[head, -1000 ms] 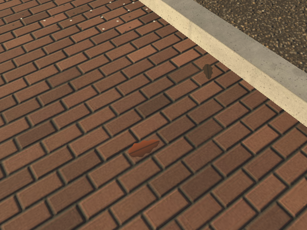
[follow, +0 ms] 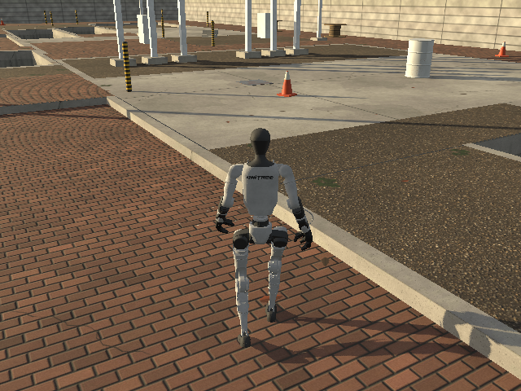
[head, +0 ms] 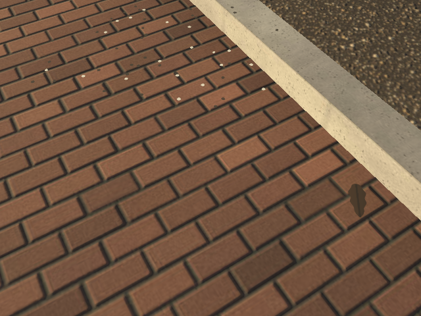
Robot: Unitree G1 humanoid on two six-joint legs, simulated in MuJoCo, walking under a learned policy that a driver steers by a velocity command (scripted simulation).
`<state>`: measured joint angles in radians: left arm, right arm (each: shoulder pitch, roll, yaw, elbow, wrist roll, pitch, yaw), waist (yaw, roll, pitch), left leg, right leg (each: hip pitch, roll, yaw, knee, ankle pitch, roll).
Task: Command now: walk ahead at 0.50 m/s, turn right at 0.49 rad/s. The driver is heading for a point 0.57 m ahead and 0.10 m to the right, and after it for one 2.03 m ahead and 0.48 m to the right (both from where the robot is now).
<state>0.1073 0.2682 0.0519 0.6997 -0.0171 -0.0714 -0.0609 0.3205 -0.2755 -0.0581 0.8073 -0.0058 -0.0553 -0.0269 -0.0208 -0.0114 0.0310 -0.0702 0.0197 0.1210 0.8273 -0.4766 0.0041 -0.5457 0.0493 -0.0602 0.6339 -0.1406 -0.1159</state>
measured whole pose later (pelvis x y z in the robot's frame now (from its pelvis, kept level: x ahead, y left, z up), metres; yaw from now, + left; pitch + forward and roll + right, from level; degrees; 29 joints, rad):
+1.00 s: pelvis +0.47 -0.08 +0.01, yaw -32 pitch +1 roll +1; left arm 0.09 0.24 0.03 0.63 0.03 -0.03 -0.01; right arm 0.23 -0.30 -0.05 0.82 0.00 0.00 -0.01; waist -0.04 0.02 0.08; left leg -0.30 0.03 0.02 1.01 -0.58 -0.01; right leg -0.46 0.02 -0.03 0.56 -0.13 -0.06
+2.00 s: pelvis +0.51 -0.10 +0.03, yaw +0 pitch +2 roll +0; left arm 0.14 0.27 0.06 0.78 0.01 -0.01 0.02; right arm 0.19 -0.36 -0.10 0.66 0.01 0.05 -0.04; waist 0.00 0.05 0.04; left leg -0.49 -0.09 -0.16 1.10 -0.47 -0.07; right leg -0.24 0.01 0.02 0.44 -0.23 -0.02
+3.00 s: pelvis +0.52 -0.12 +0.03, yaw -27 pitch +2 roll +1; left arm 0.21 0.32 0.07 0.67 0.03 0.05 -0.02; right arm 0.13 -0.31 -0.06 0.70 -0.02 0.04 -0.01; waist 0.03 0.01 0.04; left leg -0.39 -0.02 -0.06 0.72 -0.38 -0.05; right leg -0.26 0.12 0.20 0.49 -0.23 -0.07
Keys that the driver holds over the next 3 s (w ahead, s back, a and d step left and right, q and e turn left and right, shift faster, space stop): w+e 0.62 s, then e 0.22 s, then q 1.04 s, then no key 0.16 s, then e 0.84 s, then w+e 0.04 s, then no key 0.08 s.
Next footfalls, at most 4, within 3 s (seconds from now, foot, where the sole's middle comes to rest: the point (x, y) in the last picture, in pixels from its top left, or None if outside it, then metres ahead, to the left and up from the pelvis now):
0.44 left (185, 314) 0.44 0.09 -0.75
0.90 right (290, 279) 0.55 -0.23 -0.75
1.32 left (216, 272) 0.57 0.00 -0.75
1.84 right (286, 278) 0.55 -0.22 -0.75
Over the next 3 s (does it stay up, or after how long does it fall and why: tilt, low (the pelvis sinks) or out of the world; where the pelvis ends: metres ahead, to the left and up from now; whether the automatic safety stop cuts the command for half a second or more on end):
stays up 0.52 -0.12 0.03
